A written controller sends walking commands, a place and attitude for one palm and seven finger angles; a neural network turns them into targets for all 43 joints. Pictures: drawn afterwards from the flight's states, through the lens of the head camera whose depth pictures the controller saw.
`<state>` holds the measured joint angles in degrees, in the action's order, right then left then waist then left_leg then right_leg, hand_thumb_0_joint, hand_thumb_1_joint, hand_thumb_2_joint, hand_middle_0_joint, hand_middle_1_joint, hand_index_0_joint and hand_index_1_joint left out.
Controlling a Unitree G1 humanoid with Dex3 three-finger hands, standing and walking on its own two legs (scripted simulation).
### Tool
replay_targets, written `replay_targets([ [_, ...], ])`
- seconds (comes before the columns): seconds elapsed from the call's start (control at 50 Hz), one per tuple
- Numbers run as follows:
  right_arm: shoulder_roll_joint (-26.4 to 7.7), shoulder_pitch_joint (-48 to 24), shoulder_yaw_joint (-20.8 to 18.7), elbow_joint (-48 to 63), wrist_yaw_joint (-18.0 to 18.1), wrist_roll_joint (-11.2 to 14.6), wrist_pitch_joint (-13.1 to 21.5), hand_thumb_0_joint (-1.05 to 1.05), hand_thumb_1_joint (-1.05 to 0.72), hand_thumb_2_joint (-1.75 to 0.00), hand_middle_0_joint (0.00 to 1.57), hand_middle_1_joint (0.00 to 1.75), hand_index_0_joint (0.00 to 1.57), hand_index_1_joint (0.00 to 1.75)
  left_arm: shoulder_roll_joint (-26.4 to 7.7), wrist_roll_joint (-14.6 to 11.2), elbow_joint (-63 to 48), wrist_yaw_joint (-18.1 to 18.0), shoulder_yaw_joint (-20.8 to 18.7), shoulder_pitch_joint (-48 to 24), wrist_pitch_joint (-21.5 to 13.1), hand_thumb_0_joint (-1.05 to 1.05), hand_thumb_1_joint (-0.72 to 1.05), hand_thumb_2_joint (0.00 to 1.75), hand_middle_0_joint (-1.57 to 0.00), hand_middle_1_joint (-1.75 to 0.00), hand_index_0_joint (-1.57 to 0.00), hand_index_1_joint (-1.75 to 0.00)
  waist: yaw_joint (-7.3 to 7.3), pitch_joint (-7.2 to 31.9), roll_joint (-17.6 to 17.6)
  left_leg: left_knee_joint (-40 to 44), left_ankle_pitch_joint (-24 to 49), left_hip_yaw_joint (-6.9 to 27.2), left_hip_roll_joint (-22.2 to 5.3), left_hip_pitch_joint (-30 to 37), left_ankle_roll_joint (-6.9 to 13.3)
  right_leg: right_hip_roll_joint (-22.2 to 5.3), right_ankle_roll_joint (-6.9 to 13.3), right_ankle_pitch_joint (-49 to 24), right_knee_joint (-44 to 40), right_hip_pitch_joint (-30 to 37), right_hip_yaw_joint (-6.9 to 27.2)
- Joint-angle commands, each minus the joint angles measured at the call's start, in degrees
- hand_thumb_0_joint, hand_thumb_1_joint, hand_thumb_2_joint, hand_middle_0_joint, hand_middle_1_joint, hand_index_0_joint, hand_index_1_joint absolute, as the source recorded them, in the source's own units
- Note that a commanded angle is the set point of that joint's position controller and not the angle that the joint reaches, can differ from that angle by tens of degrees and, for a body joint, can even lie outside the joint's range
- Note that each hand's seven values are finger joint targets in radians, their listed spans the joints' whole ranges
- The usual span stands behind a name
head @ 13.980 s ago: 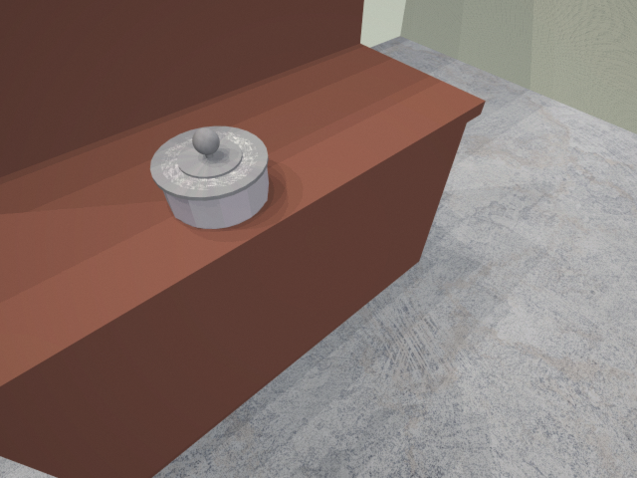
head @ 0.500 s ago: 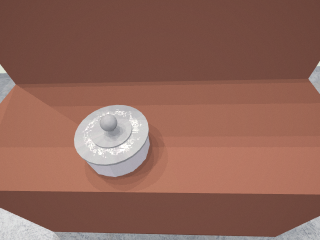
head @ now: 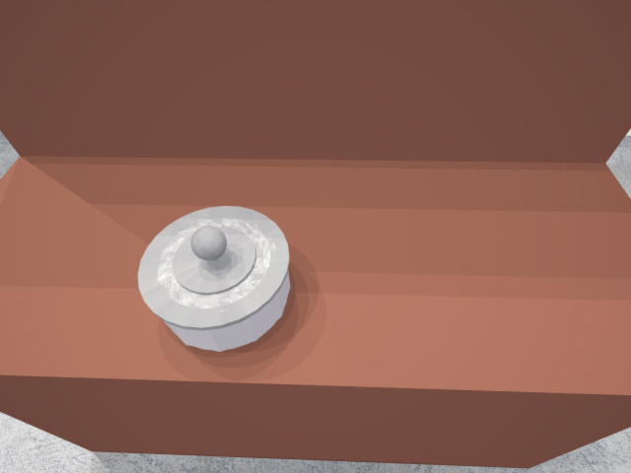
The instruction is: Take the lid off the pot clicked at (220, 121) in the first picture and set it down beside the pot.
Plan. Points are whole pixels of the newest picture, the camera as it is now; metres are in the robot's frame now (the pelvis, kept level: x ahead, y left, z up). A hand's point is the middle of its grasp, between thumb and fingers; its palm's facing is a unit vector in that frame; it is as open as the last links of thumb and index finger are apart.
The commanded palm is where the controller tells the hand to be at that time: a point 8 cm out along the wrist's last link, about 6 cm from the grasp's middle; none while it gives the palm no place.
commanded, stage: look again from close up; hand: left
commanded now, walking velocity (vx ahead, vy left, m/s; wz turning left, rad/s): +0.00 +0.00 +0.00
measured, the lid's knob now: (209, 243) +0.38 +0.17 +0.08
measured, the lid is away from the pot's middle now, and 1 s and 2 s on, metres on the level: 0.00 0.00 0.00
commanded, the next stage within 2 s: shuffle to correct the standing spot in 0.72 s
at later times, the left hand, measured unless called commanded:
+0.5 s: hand out of the picture +0.00 +0.18 -0.18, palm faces +0.02 -0.98 -0.20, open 7.3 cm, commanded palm none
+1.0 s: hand out of the picture +0.00 +0.19 -0.18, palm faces +0.02 -0.98 -0.20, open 7.3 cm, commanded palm none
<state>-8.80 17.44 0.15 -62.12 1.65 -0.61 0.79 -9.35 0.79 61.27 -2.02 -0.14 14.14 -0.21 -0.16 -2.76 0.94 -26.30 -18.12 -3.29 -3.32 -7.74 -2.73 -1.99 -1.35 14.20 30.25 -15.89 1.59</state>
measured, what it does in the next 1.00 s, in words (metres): stands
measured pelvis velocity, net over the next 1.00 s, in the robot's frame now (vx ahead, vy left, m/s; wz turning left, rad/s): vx -0.01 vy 0.02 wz -0.01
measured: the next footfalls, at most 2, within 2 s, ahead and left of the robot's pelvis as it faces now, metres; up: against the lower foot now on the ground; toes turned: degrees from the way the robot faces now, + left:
right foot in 1.50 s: -0.04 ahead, -0.10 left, +0.00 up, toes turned +0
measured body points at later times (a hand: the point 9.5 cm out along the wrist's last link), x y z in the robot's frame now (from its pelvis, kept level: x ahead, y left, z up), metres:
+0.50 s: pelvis +0.00 +0.01 +0.00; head +0.02 +0.01 +0.45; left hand +0.00 +0.23 -0.16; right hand -0.02 -0.20 -0.16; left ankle -0.05 +0.15 -0.74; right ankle +0.02 -0.13 -0.74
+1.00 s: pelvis -0.01 +0.02 +0.00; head +0.02 +0.02 +0.45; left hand +0.00 +0.24 -0.16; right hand -0.02 -0.19 -0.16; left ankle -0.05 +0.15 -0.74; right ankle +0.02 -0.13 -0.74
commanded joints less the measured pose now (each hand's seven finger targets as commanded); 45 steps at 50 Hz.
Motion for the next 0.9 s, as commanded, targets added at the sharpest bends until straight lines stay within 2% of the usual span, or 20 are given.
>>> replay_targets([
  [0.0,-4.0,5.7,-0.9,0.9,0.1,0.2,0.8,0.00,-0.90,-0.90,0.20,0.30,0.20,0.30,-6.7,-0.1,-1.8,-0.4,-1.0,3.6,-0.6,0.00,0.90,0.90,-0.20,-0.30,-0.20,-0.30,-0.35,-0.4,-2.0,4.6,9.7,1.7,-3.2,-2.0,3.2,-3.9,3.4,-9.2,-6.0,1.3,3.3],
  [0.08,-4.0,5.8,-0.8,0.7,0.1,0.2,1.1,0.00,-0.90,-0.90,0.20,0.30,0.20,0.30,-6.3,0.0,-1.5,-0.5,-1.0,3.9,-0.6,0.00,0.90,0.90,-0.20,-0.30,-0.20,-0.30,-0.34,-0.4,-0.1,4.7,11.2,1.9,-3.2,-2.1,3.2,-3.9,3.2,-9.4,-5.4,1.2,3.3],
  [0.14,-4.0,5.5,-0.8,0.6,0.2,0.3,1.1,0.00,-0.90,-0.90,0.20,0.30,0.20,0.30,-5.9,0.0,-1.3,-0.5,-0.8,4.4,-0.5,0.00,0.90,0.90,-0.20,-0.30,-0.20,-0.30,-0.11,-1.2,-0.8,4.9,10.2,2.0,-3.4,-2.6,3.4,-3.7,3.0,-7.6,-5.7,0.6,3.2],
  [0.16,-3.9,5.6,-0.8,0.5,0.1,0.3,1.1,0.00,-0.90,-0.90,0.20,0.30,0.20,0.30,-5.8,0.0,-1.2,-0.5,-0.8,4.5,-0.5,0.00,0.90,0.90,-0.20,-0.30,-0.20,-0.30,-0.05,-1.4,-0.1,5.0,10.4,1.9,-3.4,-2.7,3.5,-3.7,3.0,-7.5,-5.7,0.6,3.1],
  [0.2,-3.6,5.8,-0.8,0.5,0.1,0.4,1.1,0.00,-0.90,-0.90,0.20,0.30,0.20,0.30,-5.9,0.0,-1.1,-0.4,-0.7,4.9,-0.5,0.00,0.90,0.90,-0.20,-0.30,-0.20,-0.30,0.01,-1.3,-1.9,5.2,8.9,2.1,-3.4,-3.0,3.6,-3.5,2.9,-6.5,-6.1,1.0,2.8],
  [0.38,-3.1,6.4,-0.8,-0.2,0.2,0.4,1.4,0.00,-0.90,-0.90,0.20,0.30,0.20,0.30,-5.0,0.0,-0.5,-0.7,-0.6,6.0,-0.7,0.00,0.90,0.90,-0.20,-0.30,-0.20,-0.30,-0.02,0.0,-0.6,4.5,12.4,2.3,-3.4,-2.3,3.8,-3.8,2.8,-9.4,-4.9,1.4,2.6],
  [0.42,-3.1,6.2,-0.9,-0.3,0.3,0.4,1.4,0.00,-0.90,-0.90,0.20,0.30,0.20,0.30,-4.8,0.0,-0.4,-0.7,-0.6,6.2,-0.7,0.00,0.90,0.90,-0.20,-0.30,-0.20,-0.30,0.17,-1.1,0.2,4.5,11.6,2.2,-3.4,-3.1,3.8,-3.7,2.9,-8.7,-5.2,1.1,2.8],
  [0.52,-2.8,6.5,-0.8,-0.5,0.3,0.5,1.3,0.00,-0.90,-0.90,0.20,0.30,0.20,0.30,-4.6,0.1,-0.2,-0.7,-0.5,6.4,-0.6,0.00,0.90,0.90,-0.20,-0.30,-0.20,-0.30,0.21,-2.0,-1.0,4.8,10.4,2.3,-3.4,-4.0,3.9,-3.6,2.7,-7.8,-5.3,0.9,2.7],
  [0.54,-2.7,6.5,-0.9,-0.5,0.3,0.5,1.4,0.00,-0.90,-0.90,0.20,0.30,0.20,0.30,-4.4,0.0,-0.1,-0.7,-0.5,6.7,-0.6,0.00,0.90,0.90,-0.20,-0.30,-0.20,-0.30,0.21,-1.4,-0.2,4.8,10.8,2.3,-3.3,-3.5,3.9,-3.6,2.7,-8.0,-5.1,0.9,2.9],
  [0.62,-2.6,6.6,-0.9,-0.7,0.3,0.5,1.4,0.00,-0.90,-0.90,0.20,0.30,0.20,0.30,-4.3,0.0,0.1,-0.7,-0.4,7.1,-0.7,0.00,0.90,0.90,-0.20,-0.30,-0.20,-0.30,0.22,-1.1,-1.6,4.5,11.0,2.1,-3.3,-3.3,4.0,-3.7,2.7,-8.9,-5.3,1.1,2.9],
  [0.76,-2.4,6.7,-0.9,-0.9,0.3,0.6,1.4,0.00,-0.90,-0.90,0.20,0.30,0.20,0.30,-4.1,0.0,0.1,-0.9,-0.3,7.2,-0.7,0.00,0.90,0.90,-0.20,-0.30,-0.20,-0.30,0.13,-1.4,-0.5,4.7,10.7,2.1,-3.3,-3.4,4.0,-3.6,2.5,-8.3,-5.4,0.8,3.0],
  [0.8,-2.2,6.5,-0.9,-1.2,0.3,0.6,1.4,0.00,-0.90,-0.90,0.20,0.30,0.20,0.30,-4.3,0.0,0.1,-0.8,-0.3,7.3,-0.7,0.00,0.90,0.90,-0.20,-0.30,-0.20,-0.30,0.23,-1.6,-1.2,5.0,10.5,2.3,-3.4,-3.5,4.2,-3.5,2.5,-8.3,-5.6,1.0,2.8],
  [0.84,-2.4,6.2,-1.1,-0.7,0.3,0.8,1.4,0.00,-0.90,-0.90,0.20,0.30,0.20,0.30,-4.6,0.1,-0.1,-1.0,-0.5,7.1,-0.7,0.00,0.90,0.90,-0.20,-0.30,-0.20,-0.30,0.19,-1.1,-1.2,4.2,14.9,2.3,-3.5,-3.4,4.0,-4.2,2.6,-13.3,-4.3,1.1,3.1],
  [0.88,-2.8,5.9,-1.4,0.0,0.5,1.0,1.4,0.00,-0.90,-0.90,0.20,0.30,0.20,0.30,-5.2,0.0,-0.9,-1.2,-0.8,6.9,-0.5,0.00,0.90,0.90,-0.20,-0.30,-0.20,-0.30,0.18,0.6,0.4,3.1,20.3,2.3,-3.9,-2.2,4.0,-4.6,2.7,-17.8,-2.6,1.1,3.6],
])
